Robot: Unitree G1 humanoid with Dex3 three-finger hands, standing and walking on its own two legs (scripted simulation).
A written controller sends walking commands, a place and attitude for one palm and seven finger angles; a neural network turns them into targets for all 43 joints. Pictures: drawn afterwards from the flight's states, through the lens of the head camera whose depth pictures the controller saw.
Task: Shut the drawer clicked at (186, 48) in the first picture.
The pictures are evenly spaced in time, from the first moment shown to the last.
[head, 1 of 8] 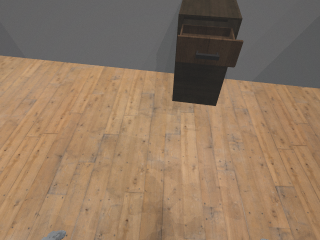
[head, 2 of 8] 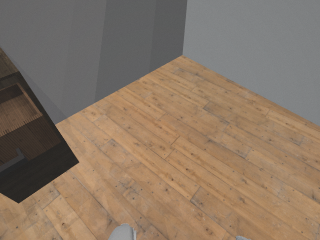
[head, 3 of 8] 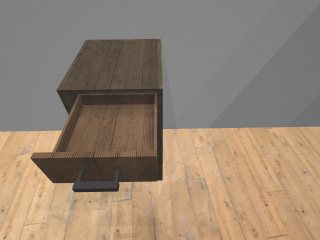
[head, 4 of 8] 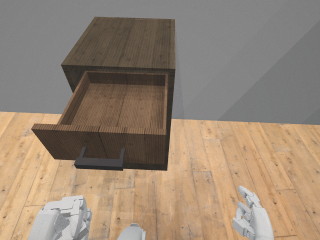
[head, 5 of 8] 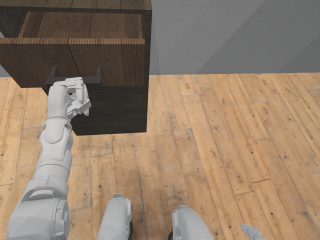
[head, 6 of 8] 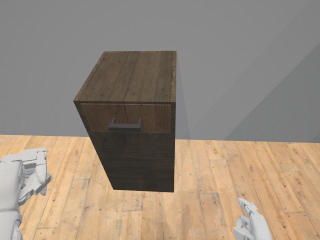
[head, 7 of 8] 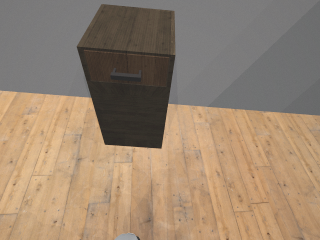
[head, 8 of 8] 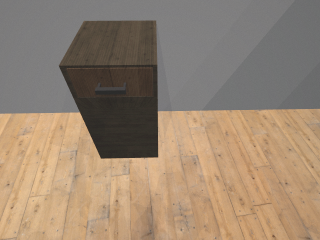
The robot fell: no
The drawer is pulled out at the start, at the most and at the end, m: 0.30 0.30 0.00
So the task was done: yes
